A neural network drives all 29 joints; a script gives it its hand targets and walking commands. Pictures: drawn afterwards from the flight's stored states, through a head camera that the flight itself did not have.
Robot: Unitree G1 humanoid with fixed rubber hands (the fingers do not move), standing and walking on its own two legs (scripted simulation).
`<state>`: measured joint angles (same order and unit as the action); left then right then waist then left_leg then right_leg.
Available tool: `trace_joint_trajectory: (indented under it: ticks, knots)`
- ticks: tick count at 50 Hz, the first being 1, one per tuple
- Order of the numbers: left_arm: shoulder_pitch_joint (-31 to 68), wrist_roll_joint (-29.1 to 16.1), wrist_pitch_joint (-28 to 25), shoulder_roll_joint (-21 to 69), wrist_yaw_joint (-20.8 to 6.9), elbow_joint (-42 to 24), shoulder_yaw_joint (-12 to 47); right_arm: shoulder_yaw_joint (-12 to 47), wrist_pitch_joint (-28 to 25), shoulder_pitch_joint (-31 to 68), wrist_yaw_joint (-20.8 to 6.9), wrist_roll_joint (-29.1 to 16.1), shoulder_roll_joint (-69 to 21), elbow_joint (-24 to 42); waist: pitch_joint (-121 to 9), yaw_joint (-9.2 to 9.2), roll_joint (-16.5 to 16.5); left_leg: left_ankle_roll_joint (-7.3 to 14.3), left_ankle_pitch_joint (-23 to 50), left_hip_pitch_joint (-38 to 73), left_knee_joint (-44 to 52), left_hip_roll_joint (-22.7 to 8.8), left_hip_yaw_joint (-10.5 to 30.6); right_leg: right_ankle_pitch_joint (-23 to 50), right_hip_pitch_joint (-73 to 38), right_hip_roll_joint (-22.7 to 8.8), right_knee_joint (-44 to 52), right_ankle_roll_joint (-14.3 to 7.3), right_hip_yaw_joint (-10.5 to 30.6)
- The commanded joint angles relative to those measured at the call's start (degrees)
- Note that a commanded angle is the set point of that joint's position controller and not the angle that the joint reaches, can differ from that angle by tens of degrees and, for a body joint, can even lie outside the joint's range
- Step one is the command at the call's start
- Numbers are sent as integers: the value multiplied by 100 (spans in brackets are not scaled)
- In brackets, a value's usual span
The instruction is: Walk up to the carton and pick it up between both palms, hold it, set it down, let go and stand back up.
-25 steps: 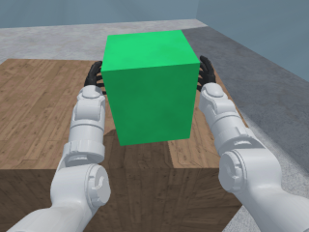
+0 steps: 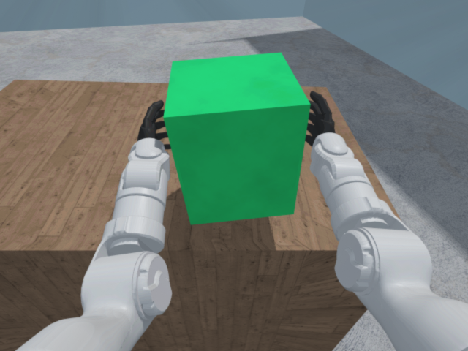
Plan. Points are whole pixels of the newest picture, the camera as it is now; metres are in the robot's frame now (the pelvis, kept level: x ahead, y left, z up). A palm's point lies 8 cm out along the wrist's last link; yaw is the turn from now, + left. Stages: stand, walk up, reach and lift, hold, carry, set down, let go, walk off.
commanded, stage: set down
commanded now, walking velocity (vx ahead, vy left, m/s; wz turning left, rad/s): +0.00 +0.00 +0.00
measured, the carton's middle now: (235, 140) +0.46 -0.01 +0.14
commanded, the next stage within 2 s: none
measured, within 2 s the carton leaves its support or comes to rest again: neither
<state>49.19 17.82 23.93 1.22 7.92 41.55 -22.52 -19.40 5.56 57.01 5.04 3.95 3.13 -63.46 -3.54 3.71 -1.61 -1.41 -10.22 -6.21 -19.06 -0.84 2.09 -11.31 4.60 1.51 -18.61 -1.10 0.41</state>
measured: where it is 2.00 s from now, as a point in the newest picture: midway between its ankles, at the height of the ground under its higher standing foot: outside the picture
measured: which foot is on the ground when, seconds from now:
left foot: down 0.00-1.00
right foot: down 0.00-1.00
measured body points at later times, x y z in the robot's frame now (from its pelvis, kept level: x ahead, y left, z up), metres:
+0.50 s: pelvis +0.01 +0.00 +0.00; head -0.02 +0.01 +0.45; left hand +0.43 +0.13 +0.15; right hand +0.43 -0.17 +0.16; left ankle +0.00 +0.13 -0.75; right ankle -0.01 -0.10 -0.75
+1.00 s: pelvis +0.00 +0.00 +0.00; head -0.01 +0.01 +0.45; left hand +0.43 +0.13 +0.14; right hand +0.42 -0.18 +0.13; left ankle +0.00 +0.13 -0.75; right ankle -0.01 -0.10 -0.75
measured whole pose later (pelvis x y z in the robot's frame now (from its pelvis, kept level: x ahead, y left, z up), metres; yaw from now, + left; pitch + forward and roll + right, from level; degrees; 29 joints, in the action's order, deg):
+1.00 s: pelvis +0.00 +0.00 +0.00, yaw -1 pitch +0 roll +0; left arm 45.4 18.4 15.6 3.7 8.5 41.8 -23.2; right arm -25.9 -0.3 49.4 2.1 9.9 0.1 -58.5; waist -2.9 2.9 -0.8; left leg -1.3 -10.1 -9.0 -18.6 -1.3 0.3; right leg -10.8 8.0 1.2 -18.4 -1.2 -0.5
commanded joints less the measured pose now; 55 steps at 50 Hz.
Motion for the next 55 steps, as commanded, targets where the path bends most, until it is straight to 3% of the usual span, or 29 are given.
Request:
trace_joint_trajectory:
  ticks: [1, 4, 8, 10, 12, 13, 14, 15, 18, 19, 20, 21, 25, 27, 28, 29, 33, 34, 35, 37, 38, 40, 41, 44, 46, 48, 52, 53, 55]
  knots:
    - [4289, -418, -520, 2740, -781, -449, 1337, 833, -118, 3488, -1024, -15, -2949, 485, -2214, 61, 126, -102, 1239, 1028, 104, 233, -434, 2358, -367, 96, 102, 565, -488]
    - [3987, -308, -454, 2577, -874, -210, 1122, 738, -75, 3275, -1038, 48, -2869, 351, -1854, 70, -68, -50, 1007, 876, 204, 262, -477, 2306, -475, 66, 106, 598, -452]
    - [3886, -229, -444, 2525, -898, -284, 1031, 627, -149, 3192, -1091, 153, -2790, 554, -1966, 40, 106, -41, 999, 847, 187, 243, -497, 2152, -488, 51, 83, 599, -500]
    - [3927, -256, -539, 2671, -868, -317, 1114, 704, -273, 3265, -1129, 240, -2940, 656, -2229, -25, 223, -82, 1119, 907, 118, 261, -547, 2297, -454, 82, 39, 597, -477]
    - [4199, -401, -697, 2827, -824, -587, 1432, 617, -434, 3396, -1118, 316, -3016, 899, -2571, 42, 298, -155, 1393, 973, 32, 249, -517, 2517, -502, 95, -9, 569, -584]
    - [4193, -502, -784, 2931, -777, -640, 1476, 686, -503, 3503, -1115, 269, -3113, 1045, -2775, -73, 221, -197, 1575, 990, -44, 244, -541, 2687, -518, 94, -32, 543, -593]
    - [4427, -570, -881, 3057, -730, -796, 1691, 791, -551, 3578, -1128, 254, -3214, 1052, -3121, -14, 366, -235, 1733, 1025, -112, 252, -519, 2874, -513, 101, -82, 523, -589]
    - [4385, -629, -952, 3053, -694, -800, 1761, 860, -586, 3597, -1135, 231, -3208, 1144, -3187, -76, 389, -209, 1678, 1005, -136, 257, -530, 2913, -458, 100, -127, 531, -593]
    - [4297, -602, -1028, 3066, -637, -796, 1776, 989, -627, 3571, -1123, 221, -3231, 1184, -3295, -32, 287, -234, 1859, 990, -170, 254, -552, 3226, -600, 80, -184, 534, -544]
    - [4168, -560, -1038, 3080, -642, -722, 1710, 1022, -636, 3526, -1106, 221, -3251, 1195, -3315, -136, 269, -245, 1935, 999, -193, 231, -557, 3467, -717, 27, -234, 536, -530]
    - [4004, -523, -1008, 3013, -658, -726, 1690, 1054, -613, 3400, -1093, 193, -3131, 1156, -3174, -124, 195, -218, 1914, 819, -160, 211, -526, 3480, -735, 59, -248, 545, -518]
    - [3952, -477, -950, 2907, -686, -603, 1628, 1028, -587, 3267, -1102, 198, -3077, 1015, -3040, -47, 182, -201, 1820, 764, -96, 234, -570, 3397, -751, 65, -213, 586, -496]
    - [3536, -231, -777, 2690, -824, -348, 1202, 930, -338, 2922, -1144, 273, -2950, 610, -2228, -82, -114, -17, 1216, 584, 209, 198, -541, 2918, -880, 14, -109, 626, -424]
    - [3433, -138, -677, 2683, -881, -276, 1148, 860, -350, 2755, -1149, 319, -2890, 565, -1963, -8, 1, -58, 1233, 614, 155, 228, -547, 2948, -824, -27, -85, 624, -486]
    - [3387, -114, -662, 2622, -911, -245, 1071, 840, -352, 2779, -1147, 283, -2868, 606, -1983, -88, 18, -15, 1270, 581, 207, 220, -558, 3038, -910, 0, -91, 655, -415]
    - [3326, -132, -682, 2637, -928, -382, 1156, 803, -374, 2671, -1131, 344, -2838, 572, -2012, 50, 24, -53, 1348, 721, 180, 231, -533, 2998, -841, 34, -70, 627, -516]
    - [3319, -182, -836, 2890, -864, -595, 1367, 817, -551, 2654, -1155, 373, -3015, 790, -2244, -39, 309, -150, 1779, 967, -7, 216, -544, 3017, -543, 78, -67, 549, -572]
    - [3432, -252, -867, 2858, -852, -703, 1421, 836, -607, 2738, -1151, 382, -3026, 874, -2278, 37, 198, -159, 1828, 1005, -41, 238, -534, 3153, -571, 90, -87, 559, -581]
    - [3500, -277, -905, 2853, -851, -679, 1407, 868, -654, 2759, -1138, 390, -3033, 1008, -2302, -25, 221, -156, 1754, 888, -32, 266, -556, 3243, -663, 65, -137, 589, -554]
    - [3626, -357, -1025, 2977, -792, -791, 1659, 877, -764, 2866, -1147, 404, -3082, 1199, -2633, 65, 305, -208, 1841, 1043, -100, 228, -547, 3189, -487, 45, -129, 556, -608]
    - [3649, -376, -1103, 3086, -746, -886, 1731, 950, -856, 2986, -1147, 371, -3113, 1402, -2955, -54, 386, -260, 2046, 1087, -134, 220, -564, 3286, -568, 86, -176, 541, -612]
    - [3714, -452, -1175, 3102, -700, -839, 1747, 934, -892, 3059, -1176, 403, -3140, 1296, -2948, -73, 406, -280, 1947, 1129, -166, 172, -572, 3049, -324, 79, -131, 501, -627]
    - [3721, -472, -1200, 3135, -675, -816, 1820, 878, -922, 3010, -1204, 447, -3049, 1341, -2974, 34, 415, -304, 1989, 1155, -148, 183, -576, 2992, -266, 73, -104, 486, -658]
    - [3582, -376, -1210, 3078, -674, -598, 1628, 862, -862, 2913, -1217, 599, -3106, 1253, -2961, -21, 66, -228, 1787, 1048, -78, 148, -594, 3010, -363, 115, -90, 516, -614]
    - [3371, -275, -1155, 2942, -702, -409, 1483, 753, -810, 2888, -1239, 588, -2959, 1045, -2782, -67, 157, -192, 1589, 935, 11, 121, -590, 2840, -427, 89, -60, 519, -564]
    - [3187, -148, -1082, 2778, -741, -253, 1166, 686, -718, 2620, -1309, 670, -2907, 891, -2429, -209, -98, -100, 1357, 775, 128, 108, -648, 2674, -541, 38, -26, 542, -528]
    - [2808, 104, -909, 2639, -861, -99, 893, 480, -663, 2332, -1367, 785, -2704, 711, -1863, -180, 13, -18, 1070, 565, 280, 135, -668, 2396, -619, 33, 58, 551, -585]
    - [2853, 136, -934, 2565, -876, -28, 740, 501, -648, 2347, -1377, 777, -2731, 705, -1847, -282, -67, 79, 956, 572, 285, 120, -687, 2302, -650, 11, 15, 590, -495]
    - [2979, 160, -1009, 2620, -853, -171, 810, 448, -783, 2382, -1387, 871, -2829, 904, -2023, -271, 66, 5, 1038, 503, 222, 165, -732, 2487, -585, 7, -41, 569, -528]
